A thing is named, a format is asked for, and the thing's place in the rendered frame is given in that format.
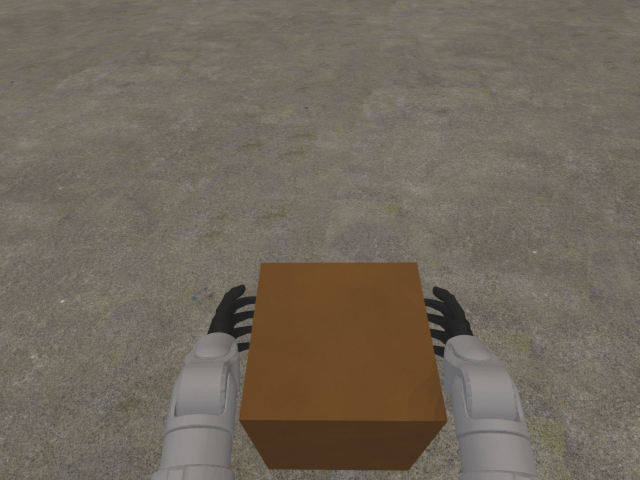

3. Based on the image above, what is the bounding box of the robot right forearm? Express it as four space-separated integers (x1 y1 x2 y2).
443 335 544 480

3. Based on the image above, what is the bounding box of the robot left hand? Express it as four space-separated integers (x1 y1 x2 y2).
207 285 256 352

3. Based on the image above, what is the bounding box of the robot right hand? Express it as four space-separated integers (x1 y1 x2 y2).
424 286 474 358

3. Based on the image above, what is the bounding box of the carton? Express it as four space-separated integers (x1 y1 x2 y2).
239 262 448 471

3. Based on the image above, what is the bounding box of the robot left forearm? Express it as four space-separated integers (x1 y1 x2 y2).
150 332 240 480

